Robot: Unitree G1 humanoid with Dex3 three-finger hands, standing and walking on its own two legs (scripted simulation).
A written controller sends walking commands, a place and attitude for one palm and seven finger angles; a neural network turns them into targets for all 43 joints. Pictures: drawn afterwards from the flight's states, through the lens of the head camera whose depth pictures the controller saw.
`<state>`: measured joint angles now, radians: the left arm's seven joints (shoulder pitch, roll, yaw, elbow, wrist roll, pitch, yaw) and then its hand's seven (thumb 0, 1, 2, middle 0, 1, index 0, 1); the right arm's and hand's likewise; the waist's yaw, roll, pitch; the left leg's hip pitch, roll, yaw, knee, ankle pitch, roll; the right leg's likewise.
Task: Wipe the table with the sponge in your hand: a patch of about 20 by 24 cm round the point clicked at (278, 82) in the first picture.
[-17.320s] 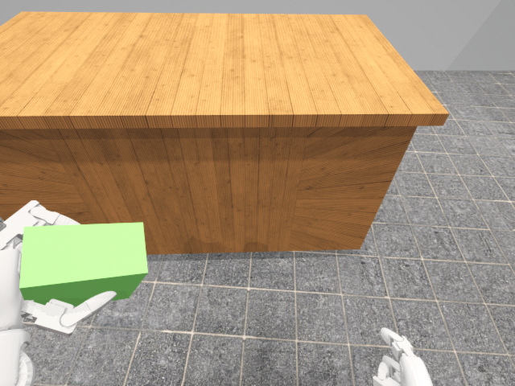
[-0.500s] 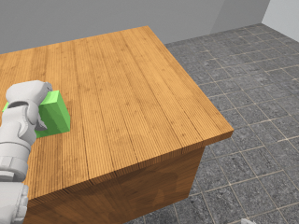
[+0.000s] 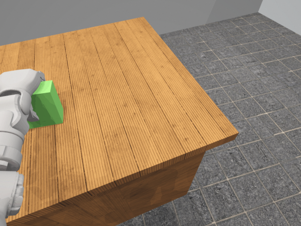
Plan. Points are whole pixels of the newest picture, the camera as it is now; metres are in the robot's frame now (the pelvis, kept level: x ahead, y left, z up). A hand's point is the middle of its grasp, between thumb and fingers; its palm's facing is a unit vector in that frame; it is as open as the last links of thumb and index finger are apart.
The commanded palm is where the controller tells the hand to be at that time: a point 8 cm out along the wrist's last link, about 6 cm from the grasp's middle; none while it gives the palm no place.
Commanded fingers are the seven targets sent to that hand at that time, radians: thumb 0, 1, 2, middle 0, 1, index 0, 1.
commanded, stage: slide across to the middle lane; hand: left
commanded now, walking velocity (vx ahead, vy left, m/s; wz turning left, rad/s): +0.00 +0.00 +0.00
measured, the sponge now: (35, 110) +0.39 +0.35 +0.09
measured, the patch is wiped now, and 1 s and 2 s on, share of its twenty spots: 0.45 0.65 0.75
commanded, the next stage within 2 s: wipe back along the middle lane in 0.44 s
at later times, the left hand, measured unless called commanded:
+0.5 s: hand (56, 90) +0.43 +0.29 +0.13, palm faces -0.05 +0.01 -1.00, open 10.1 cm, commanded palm +0.41 +0.27 +0.18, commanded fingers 0.00 0.10 1.30 -1.20 -1.60 -1.20 -1.60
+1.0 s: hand (65, 100) +0.40 +0.25 +0.12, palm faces -0.01 -0.02 -1.00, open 10.1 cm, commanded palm +0.36 +0.25 +0.16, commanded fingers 0.00 0.10 1.30 -1.20 -1.60 -1.20 -1.60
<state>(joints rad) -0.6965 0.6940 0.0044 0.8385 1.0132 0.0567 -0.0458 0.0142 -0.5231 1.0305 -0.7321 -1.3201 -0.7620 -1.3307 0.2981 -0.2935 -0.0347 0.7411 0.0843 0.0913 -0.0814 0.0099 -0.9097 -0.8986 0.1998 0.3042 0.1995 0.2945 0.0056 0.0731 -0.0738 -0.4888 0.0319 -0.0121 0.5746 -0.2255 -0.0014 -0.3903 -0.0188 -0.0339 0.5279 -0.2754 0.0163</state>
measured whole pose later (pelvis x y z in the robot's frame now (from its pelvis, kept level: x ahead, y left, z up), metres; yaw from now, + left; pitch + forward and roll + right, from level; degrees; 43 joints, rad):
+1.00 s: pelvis +0.03 -0.02 +0.00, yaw +1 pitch +5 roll +0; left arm -0.48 0.46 -0.13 0.40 0.98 0.41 -0.06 0.00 -0.51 1.03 -0.72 -1.33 -0.74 -1.34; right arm 0.14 -0.29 0.01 0.67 0.08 0.11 -0.04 0.01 -0.91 -0.90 0.20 0.30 0.20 0.29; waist 0.04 0.09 -0.09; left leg -0.35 0.03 -0.02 0.52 -0.26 -0.02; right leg -0.26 -0.02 -0.05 0.51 -0.33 0.00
